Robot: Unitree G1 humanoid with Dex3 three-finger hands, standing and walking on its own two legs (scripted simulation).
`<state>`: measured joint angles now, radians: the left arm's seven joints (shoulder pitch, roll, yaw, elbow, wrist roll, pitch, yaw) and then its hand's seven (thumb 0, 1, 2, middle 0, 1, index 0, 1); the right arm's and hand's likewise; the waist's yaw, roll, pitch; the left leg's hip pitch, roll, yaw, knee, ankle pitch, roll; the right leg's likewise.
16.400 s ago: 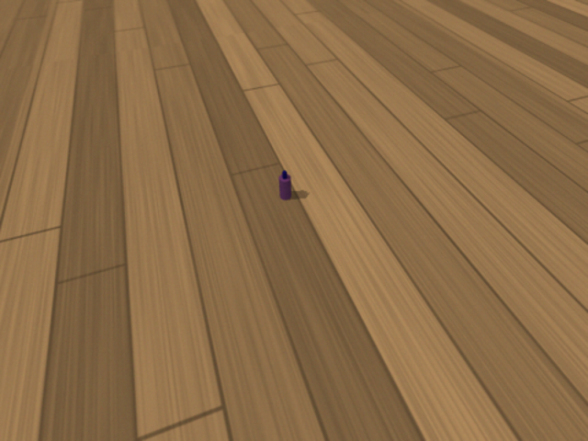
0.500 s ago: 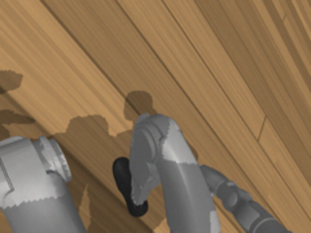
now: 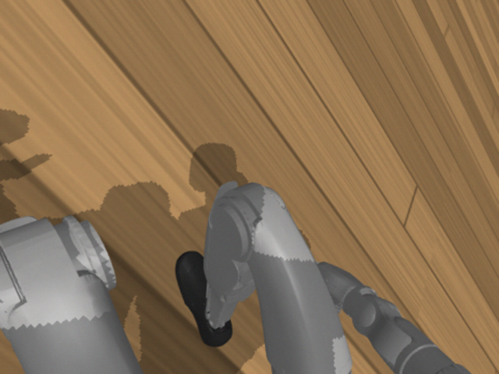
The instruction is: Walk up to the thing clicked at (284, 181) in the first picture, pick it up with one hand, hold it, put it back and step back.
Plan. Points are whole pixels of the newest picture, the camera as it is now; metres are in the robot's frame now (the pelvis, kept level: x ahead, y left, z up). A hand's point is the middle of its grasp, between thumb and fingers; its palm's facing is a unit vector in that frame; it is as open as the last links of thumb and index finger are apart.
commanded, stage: close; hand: left
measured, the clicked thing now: out of the picture +0.46 +0.31 -0.21
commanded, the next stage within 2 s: settle in 0.50 s
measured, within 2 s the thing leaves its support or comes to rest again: leaves its support in 0.90 s
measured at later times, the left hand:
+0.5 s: hand out of the picture +0.44 +0.31 -0.18, palm faces +0.33 -0.94 +0.00, open 7.5 cm
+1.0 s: hand out of the picture +0.45 +0.31 -0.15, palm faces +0.31 -0.95 +0.01, open 6.2 cm
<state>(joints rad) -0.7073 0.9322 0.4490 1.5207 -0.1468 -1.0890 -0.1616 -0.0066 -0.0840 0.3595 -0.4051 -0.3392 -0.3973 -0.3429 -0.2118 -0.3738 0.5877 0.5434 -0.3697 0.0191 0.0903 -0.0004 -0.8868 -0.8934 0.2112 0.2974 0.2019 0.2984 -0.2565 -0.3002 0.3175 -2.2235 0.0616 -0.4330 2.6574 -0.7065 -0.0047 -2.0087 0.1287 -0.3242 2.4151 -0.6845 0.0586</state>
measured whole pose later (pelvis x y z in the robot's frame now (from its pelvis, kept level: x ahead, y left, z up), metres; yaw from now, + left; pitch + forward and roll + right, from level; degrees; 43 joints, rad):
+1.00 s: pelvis +0.00 +0.00 +0.01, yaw +1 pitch +14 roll -19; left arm -0.76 0.91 0.44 1.37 -0.12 -0.97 -0.14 0.02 -0.10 1.04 -0.83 -1.02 -1.12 -1.19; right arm -0.17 -0.35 0.54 0.56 -0.34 0.05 0.09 0.00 -0.89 -0.90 0.21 0.30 0.20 0.30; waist -0.25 -0.28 0.30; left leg -2.23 0.06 -0.41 2.61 -0.70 -0.01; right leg -2.02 0.12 -0.31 2.39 -0.68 0.05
